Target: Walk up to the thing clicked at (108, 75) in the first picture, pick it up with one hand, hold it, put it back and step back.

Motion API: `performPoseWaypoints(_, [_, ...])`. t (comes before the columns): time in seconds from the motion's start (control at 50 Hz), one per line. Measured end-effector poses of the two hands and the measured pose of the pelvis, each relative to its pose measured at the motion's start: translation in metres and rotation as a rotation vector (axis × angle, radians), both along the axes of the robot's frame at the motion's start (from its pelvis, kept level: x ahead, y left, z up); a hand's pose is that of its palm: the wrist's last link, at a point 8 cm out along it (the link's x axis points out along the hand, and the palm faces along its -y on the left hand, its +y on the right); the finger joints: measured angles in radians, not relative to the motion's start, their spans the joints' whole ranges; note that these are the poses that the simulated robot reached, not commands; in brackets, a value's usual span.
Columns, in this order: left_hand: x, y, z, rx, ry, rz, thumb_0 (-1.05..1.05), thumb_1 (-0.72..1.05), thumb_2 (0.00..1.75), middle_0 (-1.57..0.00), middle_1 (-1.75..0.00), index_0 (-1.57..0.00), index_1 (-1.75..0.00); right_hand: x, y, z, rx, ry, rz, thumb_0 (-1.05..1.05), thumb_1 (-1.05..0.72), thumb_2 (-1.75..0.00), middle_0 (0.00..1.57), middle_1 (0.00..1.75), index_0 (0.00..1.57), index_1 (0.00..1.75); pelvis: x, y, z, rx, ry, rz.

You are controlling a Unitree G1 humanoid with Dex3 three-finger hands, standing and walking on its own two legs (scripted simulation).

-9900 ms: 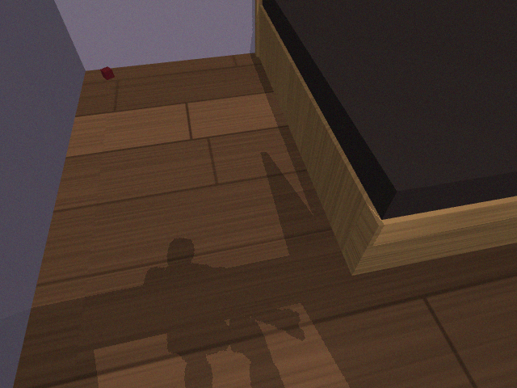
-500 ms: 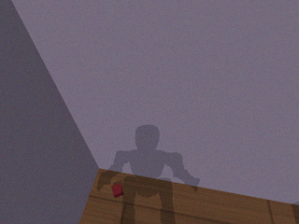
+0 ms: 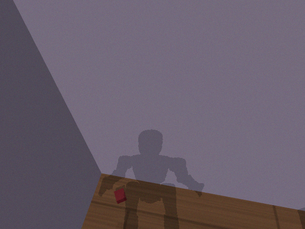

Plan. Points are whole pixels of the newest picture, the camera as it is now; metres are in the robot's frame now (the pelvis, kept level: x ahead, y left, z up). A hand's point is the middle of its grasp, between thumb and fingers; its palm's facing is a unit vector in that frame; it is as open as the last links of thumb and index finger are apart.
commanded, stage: stand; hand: left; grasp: from above
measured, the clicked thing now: (120, 195) +0.42 +0.21 -0.75
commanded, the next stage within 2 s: rise first in 0.44 s
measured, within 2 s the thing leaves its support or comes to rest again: neither
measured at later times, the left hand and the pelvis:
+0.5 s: hand out of the picture +0.07 +0.25 -0.16, palm faces -0.03 -0.94 -0.34, open 7.4 cm; pelvis +0.00 +0.00 +0.00, yaw +0 degrees
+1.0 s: hand out of the picture +0.13 +0.26 -0.20, palm faces -0.11 -0.90 -0.42, open 12.7 cm; pelvis -0.02 +0.01 -0.05, yaw +0 degrees
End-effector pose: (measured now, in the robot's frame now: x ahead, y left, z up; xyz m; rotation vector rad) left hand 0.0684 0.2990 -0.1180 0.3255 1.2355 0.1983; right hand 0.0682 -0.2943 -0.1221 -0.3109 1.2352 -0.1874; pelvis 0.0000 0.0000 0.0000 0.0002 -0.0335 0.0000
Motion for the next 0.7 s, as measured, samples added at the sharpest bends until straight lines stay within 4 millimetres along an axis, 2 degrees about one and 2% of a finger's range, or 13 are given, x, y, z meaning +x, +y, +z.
performPoseWaypoints(0.56, [-0.007,-0.001,-0.002,-0.005,0.012,-0.002,0.0,0.9,0.9,-0.2,-0.3,-0.2,-0.31,-0.011,-0.001,0.0,-0.002,0.016,-0.007,0.01,-0.9,-0.9,0.21,0.3,0.2,0.3,-0.004,0.0,0.0,0.0,-0.001,-0.002])
performPoseWaypoints(0.6, [0.001,-0.003,-0.001,-0.008,-0.034,0.016,0.0,0.88,0.91,-0.19,-0.32,-0.2,-0.33,-0.007,0.002,0.0,-0.001,-0.032,-0.016,0.01,-0.91,-0.9,0.21,0.3,0.2,0.3,-0.007,0.001,-0.002,-0.001,0.02,0.006])
performPoseWaypoints(0.7, [0.038,-0.006,-0.009,-0.02,-0.095,0.001,0.0,0.71,0.91,-0.21,-0.48,-0.2,-0.49,0.002,0.02,-0.004,0.025,-0.12,-0.009,0.01,-0.92,-0.9,0.2,0.3,0.2,0.3,-0.018,0.001,-0.01,-0.003,0.086,0.012])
